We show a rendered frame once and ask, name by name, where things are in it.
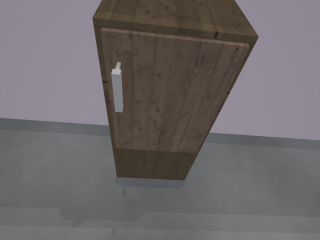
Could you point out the handle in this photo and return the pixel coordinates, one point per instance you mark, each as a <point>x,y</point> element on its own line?
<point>116,76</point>

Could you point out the cupboard door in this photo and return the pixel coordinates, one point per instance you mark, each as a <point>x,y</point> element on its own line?
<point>172,87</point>

